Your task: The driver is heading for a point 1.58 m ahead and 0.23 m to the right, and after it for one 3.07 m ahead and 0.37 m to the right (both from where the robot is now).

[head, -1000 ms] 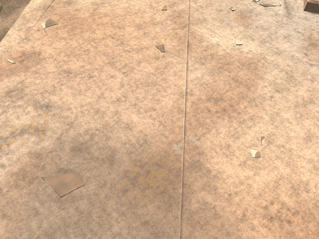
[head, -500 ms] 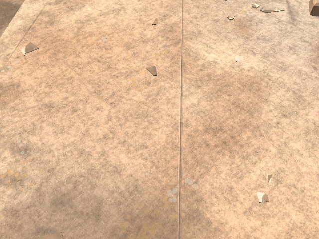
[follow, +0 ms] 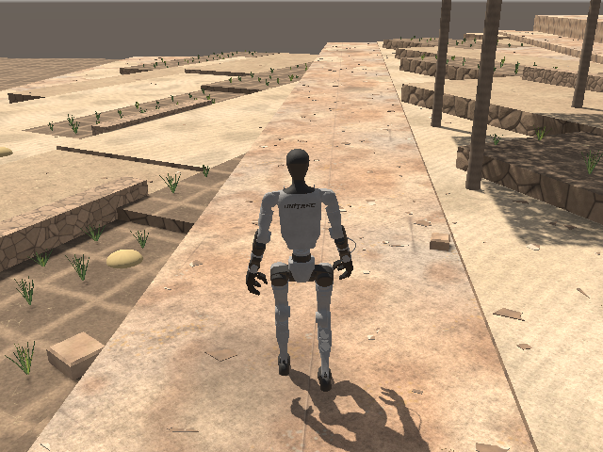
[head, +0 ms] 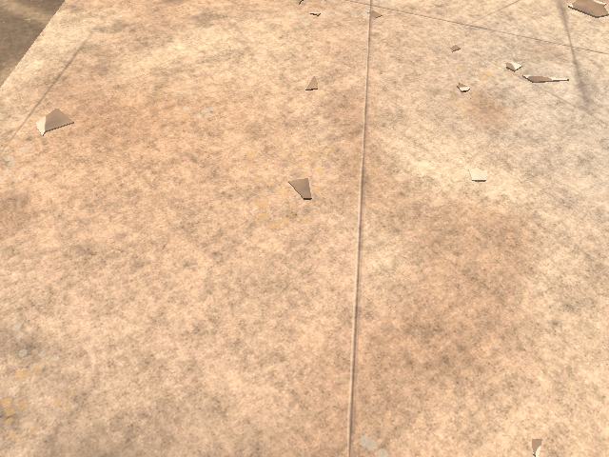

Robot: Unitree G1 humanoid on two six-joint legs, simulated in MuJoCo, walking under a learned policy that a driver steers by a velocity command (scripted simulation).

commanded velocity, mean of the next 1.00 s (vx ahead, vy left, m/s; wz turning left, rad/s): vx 0.02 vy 0.00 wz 0.00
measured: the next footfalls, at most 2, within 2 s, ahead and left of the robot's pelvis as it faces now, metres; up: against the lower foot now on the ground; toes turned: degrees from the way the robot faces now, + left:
right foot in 0.16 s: +0.06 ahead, -0.14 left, +0.00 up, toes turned -1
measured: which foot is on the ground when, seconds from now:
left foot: down 0.00-1.00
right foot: up 0.00-0.14, down 0.16-1.00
